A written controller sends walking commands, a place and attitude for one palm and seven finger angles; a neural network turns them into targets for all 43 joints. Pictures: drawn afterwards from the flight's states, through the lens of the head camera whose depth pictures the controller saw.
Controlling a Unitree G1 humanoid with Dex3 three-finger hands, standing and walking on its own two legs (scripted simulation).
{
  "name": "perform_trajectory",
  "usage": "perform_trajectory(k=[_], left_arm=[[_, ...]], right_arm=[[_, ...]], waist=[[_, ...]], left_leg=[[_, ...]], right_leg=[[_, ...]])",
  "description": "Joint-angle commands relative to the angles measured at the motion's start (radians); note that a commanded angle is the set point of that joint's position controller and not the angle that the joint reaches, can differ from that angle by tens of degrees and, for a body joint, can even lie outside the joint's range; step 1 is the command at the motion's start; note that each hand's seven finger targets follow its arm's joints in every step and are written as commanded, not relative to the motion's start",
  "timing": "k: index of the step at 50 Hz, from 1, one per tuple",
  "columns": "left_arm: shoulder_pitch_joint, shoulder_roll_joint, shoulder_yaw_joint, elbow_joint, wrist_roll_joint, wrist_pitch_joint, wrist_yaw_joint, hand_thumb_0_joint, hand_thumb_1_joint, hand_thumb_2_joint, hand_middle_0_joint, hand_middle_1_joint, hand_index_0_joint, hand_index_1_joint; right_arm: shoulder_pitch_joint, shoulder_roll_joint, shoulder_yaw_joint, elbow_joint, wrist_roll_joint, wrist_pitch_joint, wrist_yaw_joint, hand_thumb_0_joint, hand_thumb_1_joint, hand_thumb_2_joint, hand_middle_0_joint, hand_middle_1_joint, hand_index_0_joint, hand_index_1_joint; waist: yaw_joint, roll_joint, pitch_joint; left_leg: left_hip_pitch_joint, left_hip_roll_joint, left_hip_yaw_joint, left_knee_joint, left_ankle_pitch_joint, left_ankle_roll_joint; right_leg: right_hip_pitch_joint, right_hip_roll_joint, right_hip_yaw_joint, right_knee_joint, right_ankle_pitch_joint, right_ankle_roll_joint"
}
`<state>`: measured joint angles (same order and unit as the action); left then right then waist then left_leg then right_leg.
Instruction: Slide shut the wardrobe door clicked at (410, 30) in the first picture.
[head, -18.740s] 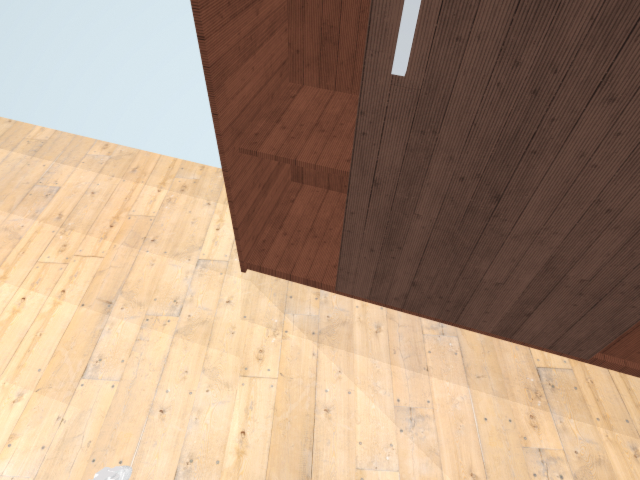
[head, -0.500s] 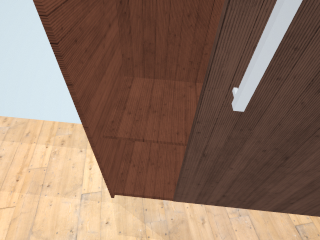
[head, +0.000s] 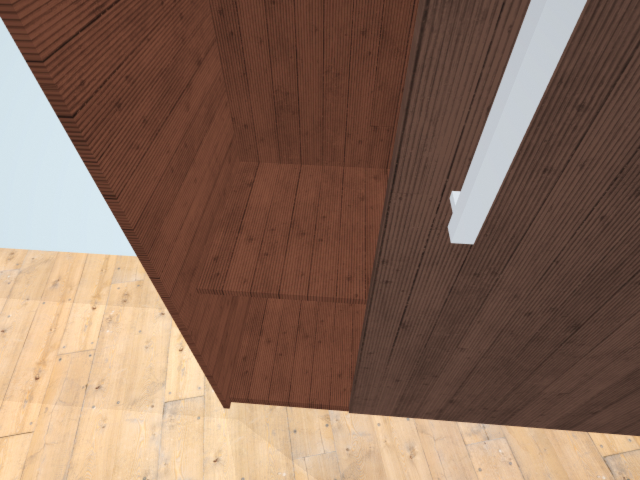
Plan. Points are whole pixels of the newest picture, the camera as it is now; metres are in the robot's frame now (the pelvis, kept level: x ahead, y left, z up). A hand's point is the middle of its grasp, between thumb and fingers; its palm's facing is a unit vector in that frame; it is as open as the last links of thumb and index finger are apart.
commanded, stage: come to a stop and stand still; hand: right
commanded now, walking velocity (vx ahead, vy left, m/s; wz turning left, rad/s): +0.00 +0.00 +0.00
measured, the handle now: (493, 125) +0.39 -0.14 +0.27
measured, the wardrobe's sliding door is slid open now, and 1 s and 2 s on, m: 0.36 0.36 0.36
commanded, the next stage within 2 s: look again from close up in 0.42 s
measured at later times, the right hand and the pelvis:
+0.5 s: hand out of the picture -0.03 -0.19 -0.17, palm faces +0.02 +0.98 -0.21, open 7.4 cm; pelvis -0.01 -0.01 +0.01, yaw -1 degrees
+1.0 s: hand out of the picture -0.05 -0.19 -0.17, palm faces +0.03 +0.98 -0.19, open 7.4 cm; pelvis -0.03 -0.02 +0.01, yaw -1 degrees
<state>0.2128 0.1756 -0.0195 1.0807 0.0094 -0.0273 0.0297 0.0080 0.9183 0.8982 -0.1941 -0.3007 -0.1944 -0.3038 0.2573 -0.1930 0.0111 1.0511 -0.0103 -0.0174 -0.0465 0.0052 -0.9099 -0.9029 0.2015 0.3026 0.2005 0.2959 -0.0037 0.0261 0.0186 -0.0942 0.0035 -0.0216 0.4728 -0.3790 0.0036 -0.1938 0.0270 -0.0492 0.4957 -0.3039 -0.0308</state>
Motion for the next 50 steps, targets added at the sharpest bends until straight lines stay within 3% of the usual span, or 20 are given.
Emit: perform_trajectory(k=[1, 8, 12, 18, 22, 34, 42, 50], left_arm=[[0.049, 0.123, 0.021, -0.033, 0.001, -0.005, 0.009, 0.000, 0.900, 0.900, -0.200, -0.300, -0.200, -0.300], [0.035, 0.122, 0.022, -0.032, -0.002, -0.001, 0.004, 0.000, 0.900, 0.900, -0.200, -0.300, -0.200, -0.300], [0.035, 0.131, 0.020, -0.029, -0.002, -0.002, 0.001, 0.000, 0.900, 0.900, -0.200, -0.300, -0.200, -0.300], [0.049, 0.121, 0.018, -0.015, -0.005, -0.005, 0.001, 0.000, 0.900, 0.900, -0.200, -0.300, -0.200, -0.300], [0.059, 0.125, 0.016, -0.002, -0.004, -0.006, 0.001, 0.000, 0.900, 0.900, -0.200, -0.300, -0.200, -0.300], [0.075, 0.109, 0.017, 0.012, -0.008, -0.003, -0.002, 0.000, 0.900, 0.900, -0.200, -0.300, -0.200, -0.300], [0.090, 0.108, 0.017, 0.016, -0.007, -0.006, -0.001, 0.000, 0.900, 0.900, -0.200, -0.300, -0.200, -0.300], [0.091, 0.106, 0.017, 0.012, -0.007, -0.003, -0.003, 0.000, 0.900, 0.900, -0.200, -0.300, -0.200, -0.300]], right_arm=[[0.084, -0.113, -0.023, -0.028, -0.001, -0.003, -0.004, 0.000, -0.900, -0.900, 0.200, 0.300, 0.200, 0.300], [0.080, -0.117, -0.020, -0.028, -0.003, -0.002, 0.000, 0.000, -0.900, -0.900, 0.200, 0.300, 0.200, 0.300], [0.088, -0.116, -0.018, -0.023, -0.003, 0.001, 0.001, 0.000, -0.900, -0.900, 0.200, 0.300, 0.200, 0.300], [0.112, -0.115, -0.018, -0.011, -0.003, -0.003, 0.002, 0.000, -0.900, -0.900, 0.200, 0.300, 0.200, 0.300], [0.121, -0.108, -0.014, 0.003, -0.001, -0.001, 0.000, 0.000, -0.900, -0.900, 0.200, 0.300, 0.200, 0.300], [0.143, -0.094, -0.009, 0.025, -0.002, -0.002, 0.000, 0.000, -0.900, -0.900, 0.200, 0.300, 0.200, 0.300], [0.145, -0.087, -0.010, 0.025, -0.002, 0.000, -0.002, 0.000, -0.900, -0.900, 0.200, 0.300, 0.200, 0.300], [0.151, -0.085, -0.010, 0.023, -0.003, 0.001, 0.000, 0.000, -0.900, -0.900, 0.200, 0.300, 0.200, 0.300]], waist=[[0.000, -0.035, -0.022], [-0.004, -0.001, 0.025], [-0.002, -0.016, 0.020], [-0.007, -0.002, 0.008], [-0.005, -0.025, 0.011], [-0.005, -0.005, 0.059], [-0.005, -0.016, 0.043], [-0.005, -0.015, 0.065]], left_leg=[[-0.032, 0.094, -0.040, -0.047, 0.471, 0.028], [-0.048, 0.097, -0.044, -0.092, 0.384, 0.024], [-0.054, 0.097, -0.043, -0.101, 0.331, 0.020], [-0.038, 0.104, -0.041, -0.110, 0.346, 0.022], [-0.043, 0.106, -0.036, -0.106, 0.339, 0.020], [-0.074, 0.106, -0.046, -0.132, 0.254, 0.021], [-0.077, 0.102, -0.040, -0.124, 0.245, 0.018], [-0.099, 0.103, -0.041, -0.133, 0.200, 0.020]], right_leg=[[0.087, -0.122, 0.101, -0.059, 0.478, -0.015], [0.067, -0.120, 0.109, -0.102, 0.374, -0.018], [0.076, -0.118, 0.116, -0.115, 0.355, -0.019], [0.077, -0.117, 0.116, -0.118, 0.359, -0.023], [0.086, -0.117, 0.118, -0.120, 0.376, -0.021], [0.044, -0.111, 0.123, -0.145, 0.256, -0.022], [0.055, -0.115, 0.130, -0.148, 0.280, -0.024], [0.032, -0.110, 0.136, -0.159, 0.209, -0.022]])
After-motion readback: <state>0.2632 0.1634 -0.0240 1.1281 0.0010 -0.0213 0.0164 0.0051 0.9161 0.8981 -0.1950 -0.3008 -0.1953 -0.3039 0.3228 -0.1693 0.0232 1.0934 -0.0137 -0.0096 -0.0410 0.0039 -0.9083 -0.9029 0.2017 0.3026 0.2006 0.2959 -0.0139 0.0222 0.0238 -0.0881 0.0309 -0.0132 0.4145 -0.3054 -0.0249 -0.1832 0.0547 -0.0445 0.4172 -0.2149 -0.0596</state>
